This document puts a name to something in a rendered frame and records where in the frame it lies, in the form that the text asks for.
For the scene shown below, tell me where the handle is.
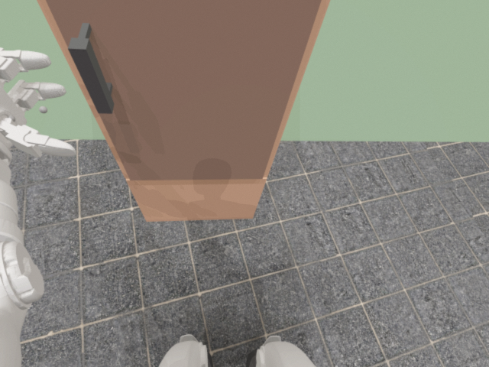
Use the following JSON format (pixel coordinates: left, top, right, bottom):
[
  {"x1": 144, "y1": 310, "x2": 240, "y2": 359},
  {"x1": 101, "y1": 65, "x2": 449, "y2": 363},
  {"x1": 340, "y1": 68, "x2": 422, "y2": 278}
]
[{"x1": 68, "y1": 23, "x2": 114, "y2": 114}]

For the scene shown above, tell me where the cupboard door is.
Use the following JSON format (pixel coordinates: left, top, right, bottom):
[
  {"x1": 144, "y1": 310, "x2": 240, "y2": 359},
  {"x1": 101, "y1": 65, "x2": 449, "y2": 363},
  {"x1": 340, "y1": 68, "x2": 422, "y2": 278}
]
[{"x1": 46, "y1": 0, "x2": 322, "y2": 180}]

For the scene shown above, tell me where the left robot thigh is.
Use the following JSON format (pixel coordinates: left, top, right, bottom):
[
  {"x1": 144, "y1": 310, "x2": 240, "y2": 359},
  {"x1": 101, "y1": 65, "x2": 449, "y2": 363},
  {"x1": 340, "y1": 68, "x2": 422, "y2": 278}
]
[{"x1": 159, "y1": 341, "x2": 208, "y2": 367}]

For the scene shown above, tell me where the robot right shin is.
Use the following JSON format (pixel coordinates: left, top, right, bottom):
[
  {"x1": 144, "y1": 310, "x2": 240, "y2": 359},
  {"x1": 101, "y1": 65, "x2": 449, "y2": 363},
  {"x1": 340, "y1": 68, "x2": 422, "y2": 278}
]
[{"x1": 256, "y1": 336, "x2": 281, "y2": 367}]

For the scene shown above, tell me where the robot left forearm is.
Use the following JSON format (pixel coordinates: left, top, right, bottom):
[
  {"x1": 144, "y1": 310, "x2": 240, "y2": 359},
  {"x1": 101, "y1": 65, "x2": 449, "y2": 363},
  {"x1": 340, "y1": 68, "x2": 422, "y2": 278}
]
[{"x1": 0, "y1": 142, "x2": 24, "y2": 245}]

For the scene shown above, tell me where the robot left hand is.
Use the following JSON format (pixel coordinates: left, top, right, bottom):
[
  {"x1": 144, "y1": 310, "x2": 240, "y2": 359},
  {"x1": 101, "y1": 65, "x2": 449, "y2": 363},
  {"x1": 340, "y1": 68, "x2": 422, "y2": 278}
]
[{"x1": 0, "y1": 47, "x2": 76, "y2": 158}]

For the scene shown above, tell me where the left robot upper arm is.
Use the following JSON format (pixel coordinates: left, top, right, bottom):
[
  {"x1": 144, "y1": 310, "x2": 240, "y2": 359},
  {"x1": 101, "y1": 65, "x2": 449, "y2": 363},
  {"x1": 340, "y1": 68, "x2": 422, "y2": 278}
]
[{"x1": 0, "y1": 241, "x2": 44, "y2": 367}]

